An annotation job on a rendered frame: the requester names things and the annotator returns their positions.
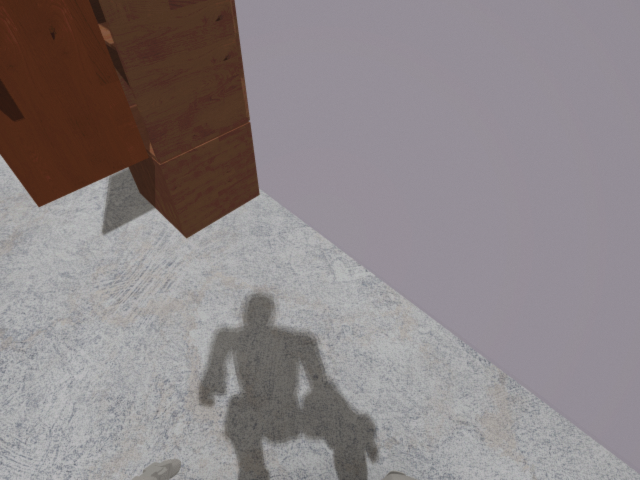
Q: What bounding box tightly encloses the left robot hand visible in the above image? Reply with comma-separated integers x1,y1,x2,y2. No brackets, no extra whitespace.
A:
132,459,181,480

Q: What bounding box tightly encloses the right robot shin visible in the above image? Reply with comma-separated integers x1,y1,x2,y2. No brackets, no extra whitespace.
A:
384,471,406,478

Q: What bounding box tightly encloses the cupboard door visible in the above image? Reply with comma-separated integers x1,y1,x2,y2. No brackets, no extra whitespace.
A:
0,0,149,207

